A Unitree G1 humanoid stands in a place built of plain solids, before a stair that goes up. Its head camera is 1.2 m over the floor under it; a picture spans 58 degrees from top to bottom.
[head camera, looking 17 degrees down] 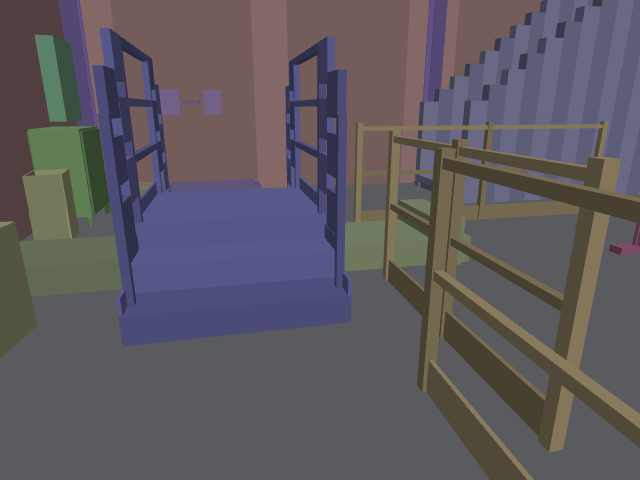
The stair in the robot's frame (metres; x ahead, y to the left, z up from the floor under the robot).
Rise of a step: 0.17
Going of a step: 0.30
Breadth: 1.25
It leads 12 degrees to the left of straight ahead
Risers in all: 3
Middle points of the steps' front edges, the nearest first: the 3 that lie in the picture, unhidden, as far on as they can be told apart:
2.14 0.43 0.17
2.44 0.49 0.34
2.73 0.56 0.51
